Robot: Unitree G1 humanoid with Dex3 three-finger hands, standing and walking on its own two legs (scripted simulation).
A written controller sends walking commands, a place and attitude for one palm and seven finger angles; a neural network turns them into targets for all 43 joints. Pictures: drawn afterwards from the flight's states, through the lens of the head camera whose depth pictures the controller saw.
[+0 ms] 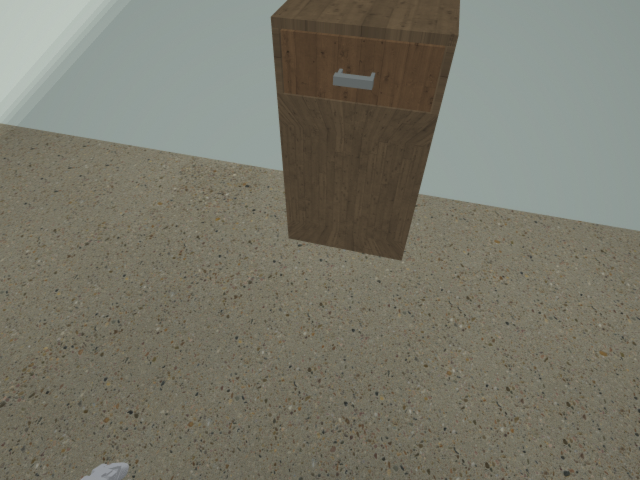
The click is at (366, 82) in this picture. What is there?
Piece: drawer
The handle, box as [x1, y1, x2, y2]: [333, 69, 374, 89]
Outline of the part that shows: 333,76 333,84 335,85 371,89 374,73 372,72 369,77 345,74 342,72 342,69 339,69 338,72 335,72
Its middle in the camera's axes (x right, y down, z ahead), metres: +0.09 -0.45 +1.07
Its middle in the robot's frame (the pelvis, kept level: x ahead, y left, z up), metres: +1.11 -0.04 -0.01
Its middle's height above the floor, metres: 0.76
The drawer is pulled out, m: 0.00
